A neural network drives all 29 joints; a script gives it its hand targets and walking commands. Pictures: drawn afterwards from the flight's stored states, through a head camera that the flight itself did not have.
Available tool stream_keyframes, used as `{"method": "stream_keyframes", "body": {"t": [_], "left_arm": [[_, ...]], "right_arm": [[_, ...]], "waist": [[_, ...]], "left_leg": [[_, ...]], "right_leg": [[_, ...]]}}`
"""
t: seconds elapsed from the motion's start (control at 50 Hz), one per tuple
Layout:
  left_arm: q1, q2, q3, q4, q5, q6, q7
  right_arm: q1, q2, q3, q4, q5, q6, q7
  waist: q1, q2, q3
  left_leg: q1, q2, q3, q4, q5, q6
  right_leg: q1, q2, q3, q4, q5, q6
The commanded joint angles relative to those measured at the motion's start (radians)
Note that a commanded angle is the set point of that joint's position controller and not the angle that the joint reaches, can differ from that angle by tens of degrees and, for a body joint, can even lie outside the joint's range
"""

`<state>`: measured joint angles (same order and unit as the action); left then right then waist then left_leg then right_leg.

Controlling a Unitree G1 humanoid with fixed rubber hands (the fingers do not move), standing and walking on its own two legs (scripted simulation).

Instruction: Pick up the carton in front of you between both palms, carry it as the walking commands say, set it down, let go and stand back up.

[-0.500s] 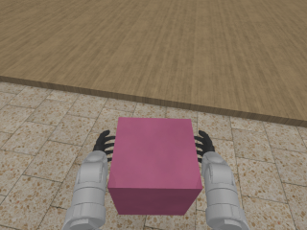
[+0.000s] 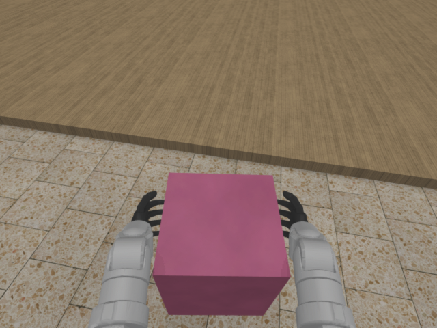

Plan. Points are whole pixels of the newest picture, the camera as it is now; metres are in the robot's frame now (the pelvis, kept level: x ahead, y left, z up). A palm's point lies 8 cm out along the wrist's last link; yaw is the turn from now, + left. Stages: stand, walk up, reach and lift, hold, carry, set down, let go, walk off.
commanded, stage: reach and lift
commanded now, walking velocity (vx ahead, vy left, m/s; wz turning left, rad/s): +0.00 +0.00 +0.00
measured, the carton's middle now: (218, 247) +0.29 +0.00 -0.04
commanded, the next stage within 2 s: hold in 0.14 s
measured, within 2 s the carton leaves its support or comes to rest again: neither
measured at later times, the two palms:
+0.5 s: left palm (139, 227) +0.28 +0.15 +0.05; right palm (301, 229) +0.28 -0.15 +0.05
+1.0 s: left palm (139, 225) +0.28 +0.15 +0.05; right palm (301, 226) +0.28 -0.15 +0.05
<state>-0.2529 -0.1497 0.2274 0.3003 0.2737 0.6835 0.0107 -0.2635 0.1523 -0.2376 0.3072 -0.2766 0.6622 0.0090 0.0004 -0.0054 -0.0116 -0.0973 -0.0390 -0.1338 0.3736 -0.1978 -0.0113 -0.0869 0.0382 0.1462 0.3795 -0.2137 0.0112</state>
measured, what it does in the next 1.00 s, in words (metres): stands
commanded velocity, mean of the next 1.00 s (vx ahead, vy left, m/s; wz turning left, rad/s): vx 0.00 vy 0.00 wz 0.00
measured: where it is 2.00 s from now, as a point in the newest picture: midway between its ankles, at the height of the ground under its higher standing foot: outside the picture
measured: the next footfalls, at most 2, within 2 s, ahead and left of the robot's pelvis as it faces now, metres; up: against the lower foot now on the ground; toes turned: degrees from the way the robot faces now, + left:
left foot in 1.94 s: +0.17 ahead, +0.09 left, +0.00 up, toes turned +9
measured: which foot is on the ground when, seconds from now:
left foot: down 0.00-1.00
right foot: down 0.00-1.00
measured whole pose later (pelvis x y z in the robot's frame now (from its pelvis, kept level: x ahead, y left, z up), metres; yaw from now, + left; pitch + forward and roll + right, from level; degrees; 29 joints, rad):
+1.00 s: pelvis -0.01 +0.00 +0.00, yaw +0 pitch -7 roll +0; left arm -0.27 -0.15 0.23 0.24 0.28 0.77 0.00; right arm -0.28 0.16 -0.24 0.24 -0.28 0.75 0.02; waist 0.00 0.00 0.01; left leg -0.05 -0.03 -0.13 0.35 -0.19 -0.01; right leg -0.04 0.04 0.14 0.36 -0.20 0.01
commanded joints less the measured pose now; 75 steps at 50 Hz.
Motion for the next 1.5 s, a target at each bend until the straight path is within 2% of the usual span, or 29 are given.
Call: {"method": "stream_keyframes", "body": {"t": [0.0,0.12,0.22,0.34,0.6,1.1,1.48], "left_arm": [[-0.483,-0.938,-0.543,-0.063,-0.257,-0.034,-0.247],[-0.487,-0.935,-0.558,-0.089,-0.265,-0.02,-0.249],[-0.485,-0.928,-0.62,-0.176,-0.303,0.015,-0.243],[-0.482,-0.885,-0.541,-0.112,-0.257,0.053,-0.241],[-0.585,-0.926,-0.541,-0.082,-0.261,0.04,-0.251],[-0.507,-0.91,-0.552,-0.132,-0.269,0.047,-0.245],[-0.53,-0.911,-0.546,-0.118,-0.267,0.046,-0.248]], "right_arm": [[-0.425,0.944,0.536,-0.018,0.24,-0.011,0.236],[-0.426,0.947,0.549,-0.044,0.249,0.003,0.233],[-0.418,0.941,0.607,-0.131,0.283,0.042,0.222],[-0.424,0.896,0.532,-0.069,0.244,0.076,0.226],[-0.53,0.924,0.529,-0.04,0.243,0.061,0.242],[-0.451,0.919,0.546,-0.09,0.257,0.07,0.23],[-0.472,0.919,0.537,-0.077,0.252,0.07,0.232]], "waist": [[0.0,0.004,-0.241],[0.0,0.001,-0.235],[-0.005,-0.001,-0.269],[-0.002,0.002,-0.134],[-0.004,0.006,-0.183],[0.0,0.003,-0.203],[-0.001,0.005,-0.189]], "left_leg": [[0.096,-0.061,0.063,-0.035,0.243,-0.011],[0.099,-0.063,0.063,-0.039,0.233,-0.011],[0.132,-0.064,0.057,-0.051,0.283,-0.013],[0.082,-0.059,0.07,-0.079,0.117,-0.008],[0.088,-0.051,0.071,-0.064,0.071,-0.007],[0.121,-0.058,0.066,-0.064,0.201,-0.01],[0.103,-0.056,0.066,-0.065,0.145,-0.008]], "right_leg": [[0.042,0.062,-0.068,-0.047,0.248,0.011],[0.05,0.06,-0.066,-0.053,0.248,0.012],[0.093,0.059,-0.06,-0.063,0.307,0.014],[0.038,0.054,-0.071,-0.09,0.133,0.008],[0.029,0.053,-0.079,-0.074,0.08,0.001],[0.071,0.057,-0.068,-0.076,0.215,0.008],[0.057,0.055,-0.07,-0.076,0.158,0.005]]}}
